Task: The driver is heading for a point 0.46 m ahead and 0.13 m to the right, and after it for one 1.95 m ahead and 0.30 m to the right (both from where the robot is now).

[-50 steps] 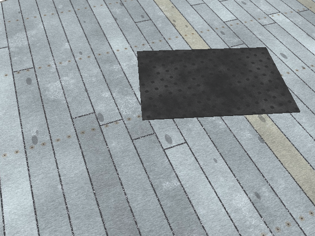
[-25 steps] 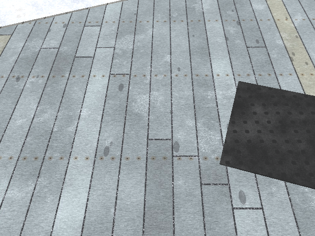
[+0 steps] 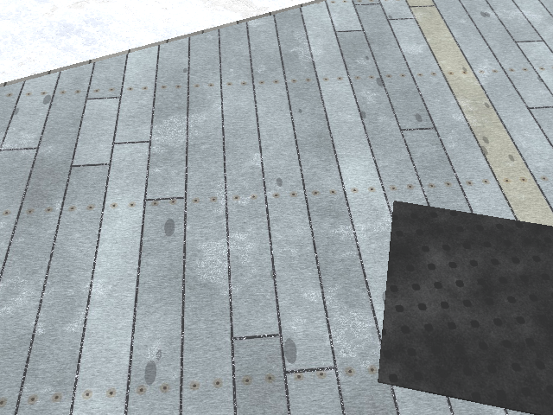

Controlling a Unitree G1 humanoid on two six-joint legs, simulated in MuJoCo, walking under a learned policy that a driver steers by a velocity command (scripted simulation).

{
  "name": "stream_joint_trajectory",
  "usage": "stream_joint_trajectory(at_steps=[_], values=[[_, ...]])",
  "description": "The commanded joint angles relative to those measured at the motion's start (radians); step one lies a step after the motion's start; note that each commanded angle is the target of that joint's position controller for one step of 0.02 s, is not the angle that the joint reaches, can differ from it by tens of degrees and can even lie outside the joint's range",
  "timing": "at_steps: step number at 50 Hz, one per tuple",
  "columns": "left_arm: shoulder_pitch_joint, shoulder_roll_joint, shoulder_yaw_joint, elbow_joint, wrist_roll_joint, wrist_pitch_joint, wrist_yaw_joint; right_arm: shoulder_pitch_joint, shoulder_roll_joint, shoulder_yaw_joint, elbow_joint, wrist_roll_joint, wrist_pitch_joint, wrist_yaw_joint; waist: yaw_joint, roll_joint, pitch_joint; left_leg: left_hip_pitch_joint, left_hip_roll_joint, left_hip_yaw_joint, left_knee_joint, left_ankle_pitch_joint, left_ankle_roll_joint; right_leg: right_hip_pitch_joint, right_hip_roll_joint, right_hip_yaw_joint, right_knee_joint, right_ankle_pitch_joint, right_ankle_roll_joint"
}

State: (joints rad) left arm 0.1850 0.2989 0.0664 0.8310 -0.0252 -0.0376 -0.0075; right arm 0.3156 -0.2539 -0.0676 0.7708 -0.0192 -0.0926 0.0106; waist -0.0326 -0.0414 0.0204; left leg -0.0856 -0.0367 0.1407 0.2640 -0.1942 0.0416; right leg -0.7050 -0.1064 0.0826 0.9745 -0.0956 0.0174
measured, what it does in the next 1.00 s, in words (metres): walks ahead, turning right: right foot, then left foot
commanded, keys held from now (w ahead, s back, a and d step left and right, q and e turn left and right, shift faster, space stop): w+e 0.56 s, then w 0.02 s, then w+q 0.42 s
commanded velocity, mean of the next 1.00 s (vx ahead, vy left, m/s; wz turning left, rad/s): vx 0.50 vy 0.00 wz -0.27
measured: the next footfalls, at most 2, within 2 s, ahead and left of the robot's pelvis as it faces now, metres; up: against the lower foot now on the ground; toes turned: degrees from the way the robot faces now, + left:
right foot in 0.24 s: +0.29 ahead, -0.16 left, +0.00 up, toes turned -11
left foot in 0.76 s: +0.63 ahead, -0.06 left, +0.00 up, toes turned -22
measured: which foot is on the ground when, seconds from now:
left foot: down 0.00-0.26, up 0.28-0.74, down 0.76-1.00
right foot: up 0.00-0.22, down 0.24-0.78, up 0.80-1.00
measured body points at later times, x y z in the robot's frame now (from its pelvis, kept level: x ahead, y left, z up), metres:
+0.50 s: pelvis +0.27 -0.09 +0.00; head +0.30 -0.12 +0.45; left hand +0.42 +0.16 -0.11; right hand +0.38 -0.40 -0.10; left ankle +0.42 +0.07 -0.67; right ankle +0.25 -0.15 -0.75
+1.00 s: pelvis +0.57 -0.12 +0.00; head +0.60 -0.12 +0.45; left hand +0.81 +0.08 -0.09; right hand +0.54 -0.40 -0.12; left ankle +0.59 -0.05 -0.75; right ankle +0.60 -0.30 -0.69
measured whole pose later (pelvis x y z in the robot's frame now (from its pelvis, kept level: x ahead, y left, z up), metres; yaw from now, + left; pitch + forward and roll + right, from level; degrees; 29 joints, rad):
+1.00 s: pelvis +0.57 -0.12 +0.00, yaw -16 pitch +2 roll +0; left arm 0.16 0.29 0.05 0.67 0.02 -0.09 0.00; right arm 0.35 -0.26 -0.05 0.78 0.01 -0.07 0.02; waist -0.05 -0.03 0.03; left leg -0.20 -0.11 -0.08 0.34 -0.16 0.08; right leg -0.59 -0.05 0.07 0.90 -0.25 0.03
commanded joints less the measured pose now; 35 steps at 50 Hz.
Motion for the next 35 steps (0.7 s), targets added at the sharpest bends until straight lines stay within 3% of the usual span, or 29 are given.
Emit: stream_joint_trajectory(at_steps=[1,5,8,10,11,12,13,14,15,16,17,18,19,22,25,28,32,35], values=[[-0.024,0.028,0.003,-0.057,0.006,-0.009,-0.015,-0.073,-0.14,-0.035,-0.058,0.004,-0.021,-0.015,0.018,0.094,0.03,-0.047,0.267,-0.051,-0.157,0.24,0.134,0.038,-0.011,-0.006,-0.151,0.171,-0.003],[-0.143,0.017,-0.008,-0.117,0.008,-0.007,-0.038,-0.015,-0.169,-0.048,-0.012,0.021,-0.004,-0.023,-0.03,0.079,0.077,0.061,0.308,0.002,-0.139,0.248,0.119,0.015,-0.002,-0.059,-0.29,0.162,-0.034],[-0.173,0.036,-0.002,-0.161,0.009,-0.004,-0.053,-0.008,-0.194,-0.059,0.008,0.038,0.02,-0.027,-0.023,0.094,0.078,0.168,0.338,0.026,-0.054,0.399,0.096,0.011,0.022,-0.105,-0.336,0.023,-0.076],[-0.107,0.069,0.017,-0.167,0.008,0.001,-0.055,-0.028,-0.226,-0.067,0.005,0.043,0.036,-0.034,0.027,0.13,0.009,0.193,0.333,0.053,0.1,0.752,0.07,0.145,0.091,-0.173,-0.333,-0.088,-0.116],[0.011,0.104,0.039,-0.143,0.004,0.003,-0.053,-0.046,-0.232,-0.067,0.002,0.046,0.046,-0.037,0.098,0.127,-0.058,0.166,0.307,0.078,0.268,0.867,0.047,0.303,0.14,-0.202,-0.366,-0.09,-0.145],[0.177,0.17,0.075,-0.1,0.002,0.006,-0.039,-0.042,-0.214,-0.056,-0.003,0.044,0.047,-0.041,0.176,0.092,-0.149,0.04,0.258,0.1,0.507,0.792,0.007,0.569,0.174,-0.176,-0.414,-0.036,-0.184],[0.268,0.294,0.108,-0.087,-0.003,0.012,-0.018,0.027,-0.12,-0.025,-0.046,0.008,0.032,-0.038,0.149,-0.137,-0.246,-0.362,0.148,0.094,0.893,0.198,-0.062,0.934,-0.068,0.25,-0.435,-0.058,-0.322],[0.24,0.301,0.096,-0.122,-0.003,-0.003,-0.023,0.026,-0.069,0.003,-0.07,0.011,-0.007,-0.025,0.109,-0.187,-0.392,-0.61,-0.023,-0.138,1.117,-0.409,-0.084,1.097,-0.226,0.75,-0.633,-0.229,-0.462],[0.235,0.216,0.07,-0.126,0.005,-0.015,-0.029,-0.091,-0.154,-0.017,-0.09,0.053,-0.035,-0.01,0.162,-0.072,-0.329,-0.72,0.038,-0.243,1.15,-0.353,-0.056,1.069,-0.213,0.671,-0.689,-0.255,-0.399],[0.196,0.177,0.059,-0.125,0.005,-0.023,-0.028,-0.139,-0.154,-0.014,-0.106,0.065,-0.05,-0.007,0.143,-0.039,-0.212,-0.743,0.082,-0.229,1.089,-0.267,-0.031,0.943,-0.179,0.532,-0.685,-0.211,-0.359],[0.127,0.137,0.045,-0.134,0.004,-0.023,-0.028,-0.16,-0.148,-0.016,-0.095,0.036,-0.052,-0.017,0.1,0.051,-0.118,-0.691,0.126,-0.218,0.993,-0.194,-0.023,0.785,-0.126,0.406,-0.691,-0.114,-0.309],[0.076,0.117,0.037,-0.152,0.013,-0.025,-0.022,-0.136,-0.159,-0.025,-0.093,0.02,-0.045,-0.022,0.054,0.002,-0.095,-0.617,0.149,-0.225,0.926,-0.147,-0.032,0.67,-0.108,0.351,-0.703,-0.009,-0.311],[0.045,0.105,0.033,-0.171,0.021,-0.025,-0.018,-0.117,-0.164,-0.029,-0.089,0.015,-0.033,-0.021,0.03,-0.012,-0.08,-0.56,0.161,-0.229,0.899,-0.125,-0.043,0.597,-0.085,0.323,-0.726,0.051,-0.311],[0.055,0.129,0.039,-0.176,0.015,-0.031,-0.002,-0.122,-0.132,-0.024,-0.092,0.004,-0.007,-0.022,0.016,0.006,-0.06,-0.536,0.147,-0.2,0.773,-0.05,-0.085,0.505,-0.043,0.23,-0.753,0.182,-0.311],[0.105,0.148,0.045,-0.16,0.008,-0.028,0.015,-0.232,-0.101,-0.011,-0.124,0.003,-0.004,-0.021,0.053,-0.008,-0.033,-0.542,0.117,-0.194,0.555,0.129,-0.113,0.484,-0.002,0.176,-0.748,0.184,-0.274],[0.144,0.15,0.045,-0.148,0.003,-0.019,0.023,-0.334,-0.086,-0.001,-0.146,0.015,-0.014,-0.008,0.095,-0.039,-0.02,-0.478,0.069,-0.188,0.355,0.268,-0.115,0.473,0.021,0.176,-0.733,0.08,-0.239],[0.202,0.13,0.037,-0.112,0.006,-0.016,0.025,-0.373,-0.105,0.0,-0.15,0.024,-0.032,0.021,0.125,-0.055,-0.008,-0.471,0.071,-0.188,0.251,0.311,-0.075,0.592,-0.045,0.211,-0.682,0.05,-0.228],[0.205,0.144,0.042,-0.097,0.015,-0.009,0.025,-0.346,-0.131,-0.007,-0.152,0.026,-0.036,0.027,0.105,-0.08,0.008,-0.477,0.065,-0.165,0.228,0.164,-0.012,0.709,-0.101,0.228,-0.626,0.221,-0.208]])
Keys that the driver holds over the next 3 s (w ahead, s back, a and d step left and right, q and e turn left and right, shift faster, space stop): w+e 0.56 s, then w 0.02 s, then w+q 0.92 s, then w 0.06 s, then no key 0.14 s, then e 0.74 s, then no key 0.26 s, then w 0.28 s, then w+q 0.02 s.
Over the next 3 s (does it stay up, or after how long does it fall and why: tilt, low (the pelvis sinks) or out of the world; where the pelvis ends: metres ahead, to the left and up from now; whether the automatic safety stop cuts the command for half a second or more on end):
stays up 1.08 -0.21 0.00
